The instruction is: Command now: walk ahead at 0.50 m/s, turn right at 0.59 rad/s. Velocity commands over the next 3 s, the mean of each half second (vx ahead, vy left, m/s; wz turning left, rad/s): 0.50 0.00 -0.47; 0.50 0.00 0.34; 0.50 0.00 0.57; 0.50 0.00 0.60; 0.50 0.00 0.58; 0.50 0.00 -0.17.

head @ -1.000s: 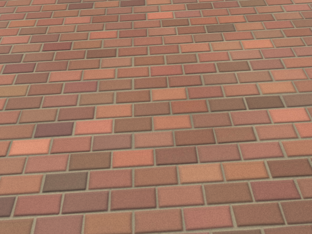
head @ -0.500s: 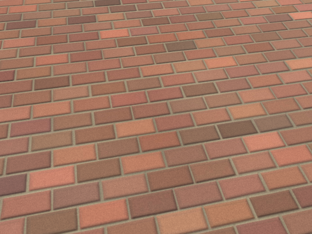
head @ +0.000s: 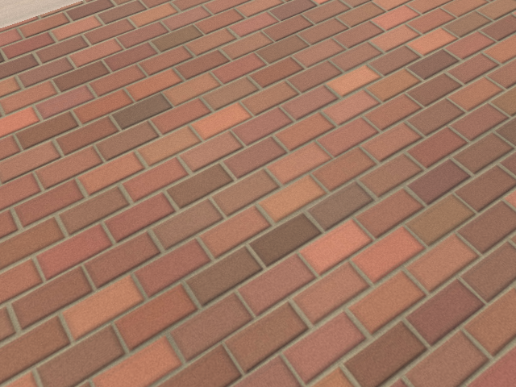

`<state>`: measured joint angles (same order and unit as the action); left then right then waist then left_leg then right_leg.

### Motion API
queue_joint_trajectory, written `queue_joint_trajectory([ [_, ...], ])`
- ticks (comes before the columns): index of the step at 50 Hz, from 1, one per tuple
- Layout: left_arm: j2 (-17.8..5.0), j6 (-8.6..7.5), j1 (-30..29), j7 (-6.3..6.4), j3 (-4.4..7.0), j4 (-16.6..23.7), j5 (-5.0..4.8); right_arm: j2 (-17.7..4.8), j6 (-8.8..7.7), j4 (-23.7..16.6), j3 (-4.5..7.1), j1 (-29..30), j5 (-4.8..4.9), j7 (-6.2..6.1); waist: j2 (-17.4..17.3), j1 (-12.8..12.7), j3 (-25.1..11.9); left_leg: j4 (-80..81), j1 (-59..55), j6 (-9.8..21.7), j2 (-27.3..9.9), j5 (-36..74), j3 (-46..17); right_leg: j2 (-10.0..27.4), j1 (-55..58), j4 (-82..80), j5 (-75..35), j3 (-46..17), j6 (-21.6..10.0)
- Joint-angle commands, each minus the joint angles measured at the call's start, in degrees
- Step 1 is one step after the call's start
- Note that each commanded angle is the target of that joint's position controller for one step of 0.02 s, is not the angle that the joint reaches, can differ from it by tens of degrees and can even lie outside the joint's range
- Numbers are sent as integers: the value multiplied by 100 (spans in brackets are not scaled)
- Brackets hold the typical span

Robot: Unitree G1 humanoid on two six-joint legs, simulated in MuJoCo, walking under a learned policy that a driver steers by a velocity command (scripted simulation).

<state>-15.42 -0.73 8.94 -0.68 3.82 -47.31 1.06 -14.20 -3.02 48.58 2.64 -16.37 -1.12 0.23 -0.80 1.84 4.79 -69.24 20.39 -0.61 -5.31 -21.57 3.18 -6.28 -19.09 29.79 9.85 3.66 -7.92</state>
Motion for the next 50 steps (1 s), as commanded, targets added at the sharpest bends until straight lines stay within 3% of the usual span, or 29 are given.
queue_joint_trajectory([
  [1, -696, -145, 444, 87, 170, 164, -109, -625, 50, -405, 126, -253, -147, 8, 193, -16, -647, 284, 1175, -74, -268, 258, -434, 1641, 1387, -1615, -1838, -2162, -944],
  [4, -792, -267, 713, 44, 189, 63, -114, -534, 201, -507, 117, 78, -155, 57, 76, -19, -477, 857, 1255, -226, -220, 558, -327, 1343, 1067, -1802, -1669, -1944, -896],
  [7, -852, -274, 1154, 37, 199, -42, -101, -544, 227, -781, 113, 869, -144, 72, 164, -278, -222, 1574, 1808, -294, -170, 1242, -318, 1273, 1201, -1964, -1382, -2088, -766],
  [11, -845, -279, 1626, 56, 189, -156, -99, -551, 206, -1026, 86, 1575, -116, 94, 292, -548, -189, 2337, 2112, -256, 8, 1888, -380, 1248, 1718, -1826, -1611, -2230, -605],
  [16, -828, -268, 2054, 149, 158, -290, -30, -524, 106, -1340, -3, 2280, -65, 149, 428, -775, -111, 3215, 1969, -72, 309, 1978, -268, 1328, 2278, -1438, -2534, -2331, -526],
  [17, -831, -274, 2060, 177, 150, -310, -19, -536, 80, -1369, -9, 2279, -57, 153, 470, -750, -99, 3415, 1745, 12, 347, 1962, -267, 1379, 2316, -1391, -2702, -2350, -461],
  [19, -890, -303, 1830, 210, 140, -311, -12, -617, 30, -1239, 20, 1764, -61, 124, 539, -455, -180, 3826, 727, 233, 511, 1730, -212, 1402, 2127, -1146, -3413, -2246, -233],
  [20, -970, -330, 1746, 205, 149, -327, -3, -737, 4, -1060, 78, 1249, -59, 76, 560, -245, -413, 3885, 52, 363, 702, 1465, -85, 1354, 2138, -705, -4297, -2104, -133],
  [21, -1021, -349, 1666, 174, 153, -352, 3, -847, -42, -798, 144, 450, -49, 7, 413, 134, -803, 4201, -859, 517, 802, 1527, 19, 1146, 2084, 229, -4696, -1834, -28],
  [22, -893, -385, 1649, 141, 114, -303, 6, -1068, -98, -614, 219, -406, -105, -74, 238, 503, -1333, 4217, -2152, 752, 199, 1284, -579, 898, 1358, 1513, -3696, -1653, 62],
  [23, -371, -396, 2304, 104, 16, -193, -184, -1715, -96, -577, 379, -1014, -224, -107, -1003, 372, -2239, 4363, -3752, 1552, -1402, 728, -3208, 16, -214, 3714, -775, -1136, 371],
  [24, -585, -410, 2367, 99, 34, -256, -41, -1517, -8, -428, 369, -818, -48, -17, -1209, 165, -2097, 5265, -3530, 1855, -1745, 664, -4892, -299, -1104, 4425, 1872, -1169, 361],
  [25, -672, -381, 1918, 93, 40, -211, 106, -1109, 18, -532, 284, -153, 63, 33, -558, -108, -1016, 5372, -2619, 1819, -1538, 75, -4259, 204, -1493, 4595, 1401, -1139, 334],
  [26, -668, -390, 1376, 51, 12, -102, 159, -756, 4, -582, 201, 194, 72, 78, -33, -104, -557, 5453, -1958, 1702, -1250, 334, -3487, 470, -1495, 4287, 1010, -1011, 344],
  [28, -537, -339, 1052, -14, -23, 69, 213, -581, -43, -431, 117, 209, 52, 87, -112, -285, -248, 5656, -1246, 1423, -653, 1383, -2572, 770, -1251, 3655, 771, -858, 428],
  [29, -448, -299, 1145, -41, -60, 65, 225, -664, -81, -339, 133, 105, 56, 93, -368, -351, -337, 5665, -1139, 1472, -591, 1920, -2425, 791, -1083, 3462, 774, -781, 517],
  [31, -362, -262, 1020, -54, -109, 125, 228, -743, -143, -181, 171, -184, 104, 99, -368, -355, -409, 5693, -1079, 1555, -462, 2578, -2145, 833, -1081, 3085, 769, -649, 681],
  [36, -212, -241, -356, -91, -248, 606, 147, -860, -79, -39, 237, -623, 125, 52, -354, -41, -185, 5907, -860, 1391, -161, 2299, -1861, 871, -1231, 1429, -255, -405, 1003],
  [41, -262, -303, -1108, -72, -289, 897, 49, -959, -19, -3, 302, -1003, 57, 21, -374, 219, -322, 5434, -1205, 1198, -185, 2814, -2065, 656, -904, 552, -598, -406, 1041],
  [43, -358, -353, -997, -42, -262, 925, 31, -1023, 6, -64, 335, -916, 23, -14, -429, 101, -380, 5131, -1233, 1082, -249, 2903, -2283, 580, -472, 210, -279, -488, 959],
  [45, -513, -439, -268, 26, -187, 731, 36, -1087, 6, -155, 363, -674, 33, -31, -336, -295, -604, 4461, -982, 900, -87, 2973, -2365, 452, 676, -416, -89, -489, 793],
  [46, -795, -521, 341, 108, -88, 599, 114, -962, -40, -201, 335, -650, 85, 0, 32, -566, -1009, 3497, -629, 743, 261, 2736, -2109, 887, 1674, -696, 68, -902, 588],
  [47, -1271, -535, 1294, 213, 23, 569, 242, -532, -98, -426, 220, -599, 138, 12, 810, -928, -1889, 1934, 3, 597, 619, 1304, -1444, 2364, 2884, -890, 1212, -2270, 260],
  [48, -1650, -401, 1171, 230, 135, 532, 218, -347, -52, -617, 182, -1134, 243, 7, 1883, -538, -1985, 886, 1547, 514, 1282, -1218, -785, 3272, 3375, -1610, 1991, -4501, -329],
  [49, -1108, -335, 887, 203, 70, 575, 155, -766, 77, -388, 244, -1089, 69, -39, 942, -411, -1339, 276, 1937, 553, 702, -883, -818, 3130, 2769, -1533, 2455, -4343, -398],
  [50, -595, -350, 574, 166, -56, 656, 106, -770, 101, -372, 258, -730, 16, 28, 388, -388, -793, 266, 1881, 536, 530, -316, -847, 2749, 2186, -1604, 1969, -3458, -264],
])
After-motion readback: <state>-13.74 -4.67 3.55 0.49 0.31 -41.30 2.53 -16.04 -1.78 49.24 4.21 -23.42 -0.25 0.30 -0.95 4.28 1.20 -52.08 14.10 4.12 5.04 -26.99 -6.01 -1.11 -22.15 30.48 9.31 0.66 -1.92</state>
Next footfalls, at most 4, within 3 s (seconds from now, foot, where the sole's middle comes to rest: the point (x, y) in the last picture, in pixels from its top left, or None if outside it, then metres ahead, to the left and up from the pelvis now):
0.44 left None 0.44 0.08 -0.76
0.92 right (322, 306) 0.65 -0.15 -0.76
1.44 left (226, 236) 0.88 0.11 -0.76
1.98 right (228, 150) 1.23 0.11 -0.76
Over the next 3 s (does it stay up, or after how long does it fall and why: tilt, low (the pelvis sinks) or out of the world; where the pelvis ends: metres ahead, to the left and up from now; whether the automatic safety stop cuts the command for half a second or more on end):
stays up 1.37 0.51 0.00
